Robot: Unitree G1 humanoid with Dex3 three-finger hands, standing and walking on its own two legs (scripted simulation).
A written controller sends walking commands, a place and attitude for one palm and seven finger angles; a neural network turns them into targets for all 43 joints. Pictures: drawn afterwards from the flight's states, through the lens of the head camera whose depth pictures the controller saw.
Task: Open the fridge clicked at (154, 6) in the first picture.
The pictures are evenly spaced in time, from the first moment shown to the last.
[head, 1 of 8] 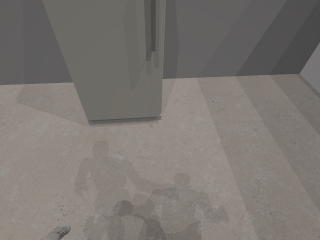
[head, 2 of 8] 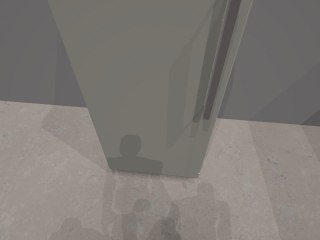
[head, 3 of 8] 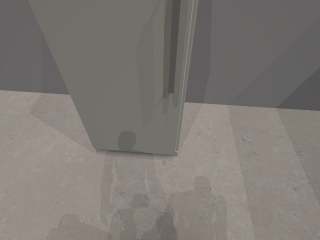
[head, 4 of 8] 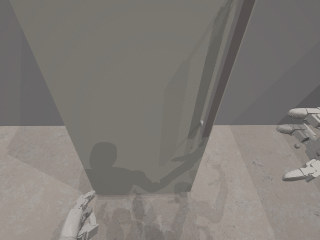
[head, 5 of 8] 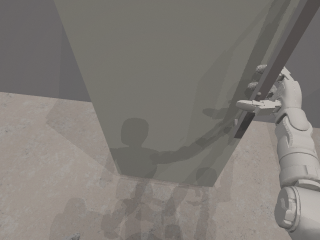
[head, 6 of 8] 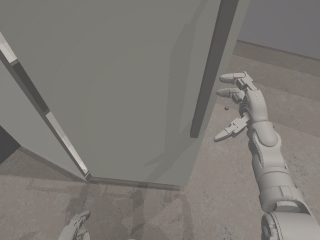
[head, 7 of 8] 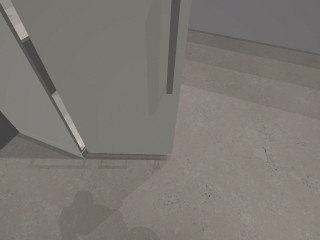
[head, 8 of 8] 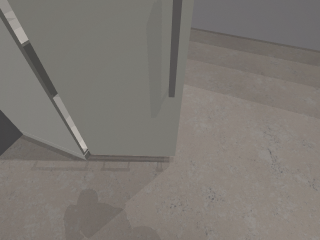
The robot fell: no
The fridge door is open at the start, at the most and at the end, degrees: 0 79 70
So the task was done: yes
